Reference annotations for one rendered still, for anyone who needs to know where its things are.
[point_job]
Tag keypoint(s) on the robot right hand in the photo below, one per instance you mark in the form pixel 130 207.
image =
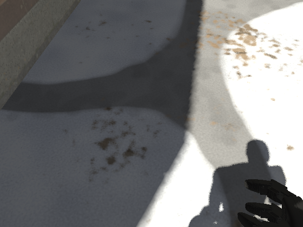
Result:
pixel 289 215

